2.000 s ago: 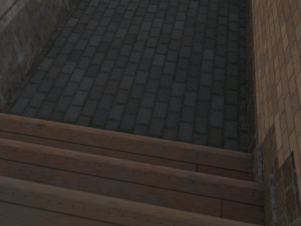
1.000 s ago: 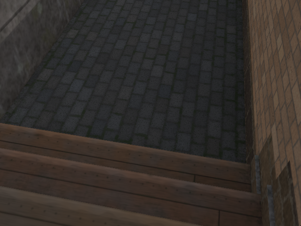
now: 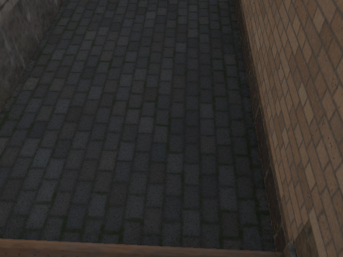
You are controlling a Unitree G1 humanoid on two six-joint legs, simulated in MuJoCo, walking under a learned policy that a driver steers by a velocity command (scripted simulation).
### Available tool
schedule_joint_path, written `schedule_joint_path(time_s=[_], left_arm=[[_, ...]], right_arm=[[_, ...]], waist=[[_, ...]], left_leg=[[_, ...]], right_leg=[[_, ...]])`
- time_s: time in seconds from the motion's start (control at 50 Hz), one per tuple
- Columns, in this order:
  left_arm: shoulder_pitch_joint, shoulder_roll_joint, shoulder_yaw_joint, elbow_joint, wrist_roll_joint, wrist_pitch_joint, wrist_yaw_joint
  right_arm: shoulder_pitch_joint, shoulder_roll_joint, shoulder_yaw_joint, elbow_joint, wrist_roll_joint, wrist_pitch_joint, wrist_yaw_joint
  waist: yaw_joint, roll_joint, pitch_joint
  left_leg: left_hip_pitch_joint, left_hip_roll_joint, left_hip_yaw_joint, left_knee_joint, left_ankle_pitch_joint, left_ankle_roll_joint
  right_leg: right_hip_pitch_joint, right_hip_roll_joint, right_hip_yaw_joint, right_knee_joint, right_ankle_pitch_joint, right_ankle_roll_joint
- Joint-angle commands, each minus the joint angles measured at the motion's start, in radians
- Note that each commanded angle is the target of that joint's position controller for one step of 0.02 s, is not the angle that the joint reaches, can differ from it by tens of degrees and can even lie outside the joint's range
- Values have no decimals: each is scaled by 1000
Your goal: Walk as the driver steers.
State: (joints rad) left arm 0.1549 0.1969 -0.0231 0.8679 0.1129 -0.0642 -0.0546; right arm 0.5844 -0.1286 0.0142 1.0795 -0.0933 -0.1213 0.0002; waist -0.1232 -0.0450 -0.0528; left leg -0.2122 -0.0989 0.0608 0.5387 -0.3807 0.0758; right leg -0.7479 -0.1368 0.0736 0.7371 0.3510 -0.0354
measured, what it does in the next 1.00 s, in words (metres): goes down: right foot 0.17 m lower, then left foot 0.18 m lower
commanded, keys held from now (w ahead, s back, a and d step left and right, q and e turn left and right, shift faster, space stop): w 0.58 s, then no key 0.08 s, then e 0.34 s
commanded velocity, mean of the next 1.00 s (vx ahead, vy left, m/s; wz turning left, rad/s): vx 0.39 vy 0.00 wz -0.10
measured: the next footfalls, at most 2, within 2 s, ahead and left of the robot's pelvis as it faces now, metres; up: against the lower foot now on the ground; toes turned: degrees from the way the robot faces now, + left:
right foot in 0.22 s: +0.26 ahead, -0.16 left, -0.17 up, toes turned -4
left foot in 0.74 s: +0.59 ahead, +0.06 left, -0.35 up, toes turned +6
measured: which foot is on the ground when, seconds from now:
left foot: down 0.00-0.24, up 0.26-0.72, down 0.74-1.00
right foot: up 0.00-0.20, down 0.22-0.76, up 0.78-1.00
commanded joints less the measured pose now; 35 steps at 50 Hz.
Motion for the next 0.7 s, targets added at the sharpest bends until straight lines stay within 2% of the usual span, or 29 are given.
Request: schedule_joint_path(time_s=[0.02, 0.06, 0.1, 0.12, 0.14, 0.16, 0.18, 0.2, 0.22, 0.24, 0.26, 0.28, 0.3, 0.32, 0.34, 0.36, 0.38, 0.4, 0.42, 0.44, 0.46, 0.48, 0.5, 0.52, 0.54, 0.56, 0.6, 0.64, 0.7], left_arm=[[-23, 31, 2, -45, 0, 0, -4], [-54, 52, 6, -78, 0, 19, -9], [-115, 56, 0, -107, -4, 26, -1], [-170, 111, 46, -103, -164, 28, 16], [-130, 48, -18, -86, -5, 22, 5], [-106, 47, 1, -76, 9, 23, 5], [-55, 78, 7, -35, 0, 16, 10], [97, 113, 30, 22, -23, 4, 17], [358, 167, 71, 123, -46, -10, 22], [650, 222, 99, 181, -43, 0, 3], [601, 258, 107, 190, -124, 18, 17], [648, 334, 114, 180, -30, -6, -26], [514, 293, 116, 164, -32, -9, -36], [426, 139, 71, 154, 6, -10, -31], [322, 79, 46, 107, 7, -13, -25], [298, 47, 36, 111, -1, -25, -17], [181, -54, 3, 87, -31, -58, 14], [151, -54, -2, 79, -54, -72, 32], [180, -54, -12, 76, -58, -86, 44], [273, 2, -3, 117, -41, -86, 48], [318, 24, -5, 148, -16, -82, 46], [339, 74, 5, 152, -14, -78, 39], [415, 34, -7, 201, -13, -82, 49], [523, 13, -10, 221, -55, -82, 71], [612, -38, -27, 254, -53, -77, 86], [584, -44, -33, 217, -49, -68, 94], [467, 3, -29, 176, -9, -41, 50], [395, 20, -24, 142, -21, -46, 36], [512, 77, 4, 180, -68, -26, 71]], right_arm=[[93, -48, 21, -2, -3, 10, 12], [67, -69, 22, -31, 0, 12, 24], [111, -84, 25, -15, 12, 4, 9], [19, -234, -46, -47, 103, 23, -41], [164, -91, 28, 3, 16, 22, -26], [177, -111, 15, 14, 17, 32, -15], [195, -114, 12, 24, 7, 47, -7], [156, -135, 10, 8, 10, 59, 13], [149, -178, 4, 30, -9, 72, 48], [286, -87, 17, 92, -33, 80, 107], [166, -193, -69, -16, 159, 62, -27], [190, -59, 28, -59, 40, 56, 94], [28, -122, 0, -143, 44, 40, 104], [-55, -153, -11, -136, 35, 40, 85], [7, -61, 15, -140, 26, 43, 67], [-17, -63, 6, -140, 23, 58, 63], [-82, -22, 30, -168, -22, 67, 63], [-92, -43, 20, -153, -36, 77, 80], [-123, -87, 0, -144, -30, 66, 87], [-178, -93, -6, -147, -23, 68, 95], [-183, -65, 8, -153, -31, 66, 107], [-143, -82, 1, -152, -35, 62, 112], [-237, -88, 13, -177, -34, 57, 108], [-350, -115, 7, -208, -38, 52, 100], [-442, -110, 15, -228, -40, 52, 88], [-454, -114, 28, -220, -31, 41, 81], [-441, -108, 27, -233, -16, 64, 81], [-461, -171, -1, -263, -6, 77, 88], [-558, -160, 6, -274, 3, 67, 85]], waist=[[24, 107, 101], [21, 74, 145], [8, 83, 169], [-13, 65, 156], [-38, 48, 185], [-23, 106, 220], [-24, 65, 201], [54, 10, 170], [174, -81, 101], [246, -247, -150], [201, -124, -224], [236, -273, -338], [247, -140, -108], [208, 62, 47], [107, 64, 76], [63, 52, 170], [32, 51, 171], [32, 22, 175], [78, 86, 141], [111, -2, 124], [89, -31, 101], [66, 0, 91], [129, 42, 103], [208, 52, 126], [253, 45, 139], [261, 99, 129], [182, 14, 145], [151, 37, 181], [255, 62, 214]], left_leg=[[-279, 200, -182, -16, 119, 169], [-364, 209, -191, 39, 13, 162], [-223, 245, -261, 127, 13, 146], [-141, 227, -215, 202, 110, 120], [-67, 255, -306, 241, -25, 99], [3, 277, -340, 258, 63, 114], [-16, 251, -327, 350, 48, 99], [-55, 225, -294, 483, 125, 82], [-185, 151, -190, 727, 147, 29], [-525, 47, -125, 1211, -210, -46], [-711, 15, -40, 1557, -627, -24], [-849, 55, -149, 1741, -464, -15], [-1120, 78, -132, 1696, -308, -8], [-1078, 134, -141, 1530, -87, 17], [-897, 223, -213, 1348, 119, 30], [-804, 245, -193, 1278, 118, 43], [-757, 292, -226, 992, 328, 75], [-722, 287, -179, 871, 397, 66], [-586, 270, -127, 583, 575, 50], [-553, 249, -78, 539, 593, 23], [-493, 243, -91, 617, 605, 8], [-444, 197, -50, 651, 551, 2], [-692, 282, -197, 513, 691, -22], [-962, 284, -192, 331, 753, -39], [-1085, 288, -191, 251, 762, -52], [-900, 290, -172, 45, 1002, -49], [-318, 211, -33, 136, 1042, -24], [-176, 201, -30, 152, 893, -25], [-273, 211, -70, -276, 730, -28]], right_leg=[[187, 31, -70, -86, 209, -7], [282, 38, -82, -119, 107, 3], [236, 24, -41, -206, 20, 11], [246, 86, -100, -225, 42, 30], [213, -29, 15, -434, 25, 8], [214, -14, -18, -468, -45, -3], [327, -16, -36, -498, 12, -3], [501, 4, -80, -579, 73, -12], [836, 26, -153, -603, 211, -28], [1376, -96, -60, -205, 455, -185], [1404, -255, 81, 25, 876, -151], [1446, -273, 182, -73, 456, -311], [1202, -333, 370, -236, -185, -378], [946, -228, 212, -335, -456, -272], [658, -268, 272, -378, -468, -310], [406, -241, 241, -428, -495, -335], [314, -123, 149, -447, -573, -248], [235, -92, 122, -450, -623, -254], [176, -42, 18, -430, -581, -256], [188, -12, 3, -393, -535, -260], [155, -30, 45, -333, -443, -266], [137, -38, 39, -281, -378, -269], [387, -76, 111, -219, -472, -263], [672, -97, 159, -158, -524, -260], [772, -128, 240, -96, -564, -267], [635, -53, 165, -27, -616, -236], [105, 22, 78, -103, -740, -214], [33, 11, 86, -42, -755, -182], [478, -7, 164, 139, -614, -140]])
Velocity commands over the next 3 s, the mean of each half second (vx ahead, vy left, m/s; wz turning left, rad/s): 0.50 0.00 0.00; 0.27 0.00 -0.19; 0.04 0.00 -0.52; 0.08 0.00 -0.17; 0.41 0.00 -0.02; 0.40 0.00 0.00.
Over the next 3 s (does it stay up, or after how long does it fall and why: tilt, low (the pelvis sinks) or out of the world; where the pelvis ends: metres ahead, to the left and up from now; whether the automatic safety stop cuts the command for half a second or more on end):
stays up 1.02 -0.28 -0.52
